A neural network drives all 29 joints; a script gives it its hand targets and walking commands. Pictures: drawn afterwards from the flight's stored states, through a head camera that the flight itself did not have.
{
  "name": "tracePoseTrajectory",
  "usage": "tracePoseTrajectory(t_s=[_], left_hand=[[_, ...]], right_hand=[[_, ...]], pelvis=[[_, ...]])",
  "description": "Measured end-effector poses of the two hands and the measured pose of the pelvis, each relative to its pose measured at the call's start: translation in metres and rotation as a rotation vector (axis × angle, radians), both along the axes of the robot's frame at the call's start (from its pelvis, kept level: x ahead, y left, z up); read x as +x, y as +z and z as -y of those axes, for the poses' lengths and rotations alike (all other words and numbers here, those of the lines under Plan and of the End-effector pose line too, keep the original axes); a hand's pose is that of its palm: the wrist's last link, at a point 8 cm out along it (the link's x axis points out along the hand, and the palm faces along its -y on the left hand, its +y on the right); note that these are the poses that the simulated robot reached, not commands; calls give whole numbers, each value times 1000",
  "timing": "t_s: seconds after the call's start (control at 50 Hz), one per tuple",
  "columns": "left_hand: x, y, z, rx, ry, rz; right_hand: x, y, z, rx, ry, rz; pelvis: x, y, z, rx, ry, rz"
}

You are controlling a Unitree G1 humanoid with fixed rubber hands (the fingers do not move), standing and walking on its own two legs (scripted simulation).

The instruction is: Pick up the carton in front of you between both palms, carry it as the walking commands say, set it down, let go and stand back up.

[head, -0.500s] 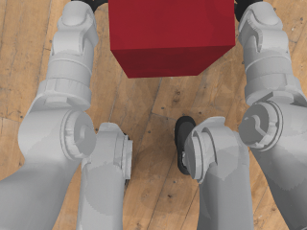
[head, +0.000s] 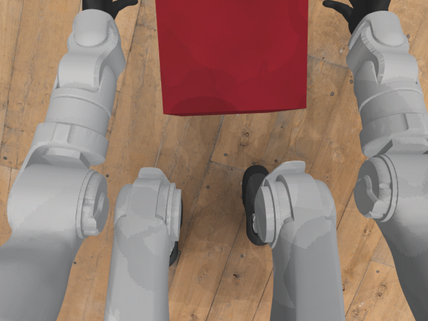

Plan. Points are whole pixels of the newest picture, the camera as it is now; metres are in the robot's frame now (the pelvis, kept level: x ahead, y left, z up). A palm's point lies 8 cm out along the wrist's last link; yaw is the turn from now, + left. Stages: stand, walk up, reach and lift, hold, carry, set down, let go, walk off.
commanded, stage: set down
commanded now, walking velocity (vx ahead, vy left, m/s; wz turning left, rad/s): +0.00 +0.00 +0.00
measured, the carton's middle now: (226, 59) +0.51 -0.06 -0.26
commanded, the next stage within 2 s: let go in 0.84 s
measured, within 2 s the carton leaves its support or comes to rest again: neither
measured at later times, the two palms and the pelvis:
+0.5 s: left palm out of the picture +0.55 +0.12 +0.03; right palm out of the picture +0.52 -0.27 +0.02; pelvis +0.02 -0.01 +0.13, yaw +0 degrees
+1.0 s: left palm out of the picture +0.53 +0.13 +0.16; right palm out of the picture +0.50 -0.27 +0.16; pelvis +0.05 -0.01 +0.27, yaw -2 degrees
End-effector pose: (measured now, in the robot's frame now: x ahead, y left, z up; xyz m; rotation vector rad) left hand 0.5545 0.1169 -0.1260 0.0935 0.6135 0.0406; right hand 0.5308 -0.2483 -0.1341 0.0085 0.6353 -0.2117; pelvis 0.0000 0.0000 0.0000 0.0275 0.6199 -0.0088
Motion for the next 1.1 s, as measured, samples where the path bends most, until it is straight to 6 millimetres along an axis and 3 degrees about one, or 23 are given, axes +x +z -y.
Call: tracePoseTrajectory(t_s=[0.1,0.2,0.38,0.66,0.86,0.98,1.1], left_hand=[[-2,44,-1,3,23,-17],[2,74,1,-3,29,-36],[0,109,-1,6,31,-16],[-2,209,-11,10,25,-7],[-6,261,-13,-2,11,-6],[-18,284,-15,22,-4,-32],[-49,308,-25,97,-41,-86]], right_hand=[[-7,43,6,-15,-14,-12],[-8,80,19,-36,-27,-19],[-1,117,18,-27,9,5],[-8,212,26,-24,19,1],[-10,267,23,-34,25,-4],[-23,290,24,-52,42,-39],[-55,312,28,-110,90,-104]], pelvis=[[2,29,0,4,1,-47],[7,60,2,10,-5,-113],[18,99,8,28,-24,-181],[28,179,13,29,-35,-198],[34,231,13,19,-37,-177],[43,262,13,12,-41,-150],[62,293,15,5,-45,-93]])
